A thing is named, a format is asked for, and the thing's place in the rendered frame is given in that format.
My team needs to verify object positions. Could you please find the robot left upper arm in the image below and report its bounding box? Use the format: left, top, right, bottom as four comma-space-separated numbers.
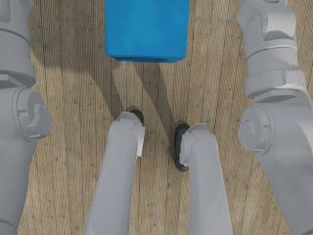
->
0, 86, 52, 235

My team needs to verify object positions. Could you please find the carton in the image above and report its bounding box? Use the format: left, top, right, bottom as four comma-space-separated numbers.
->
105, 0, 190, 64

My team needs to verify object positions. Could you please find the robot left forearm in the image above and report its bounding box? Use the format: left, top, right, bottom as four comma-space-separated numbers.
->
0, 0, 36, 89

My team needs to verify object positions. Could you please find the robot right foot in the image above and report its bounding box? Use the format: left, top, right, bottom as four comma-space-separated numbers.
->
174, 123, 190, 172

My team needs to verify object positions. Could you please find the robot right forearm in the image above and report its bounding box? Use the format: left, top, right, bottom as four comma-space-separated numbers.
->
236, 0, 313, 110

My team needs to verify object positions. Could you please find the robot right upper arm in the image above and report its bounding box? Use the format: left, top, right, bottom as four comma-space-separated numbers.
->
238, 103, 313, 235

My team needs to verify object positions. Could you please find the right robot thigh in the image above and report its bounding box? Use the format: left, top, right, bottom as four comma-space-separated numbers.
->
181, 129, 233, 235

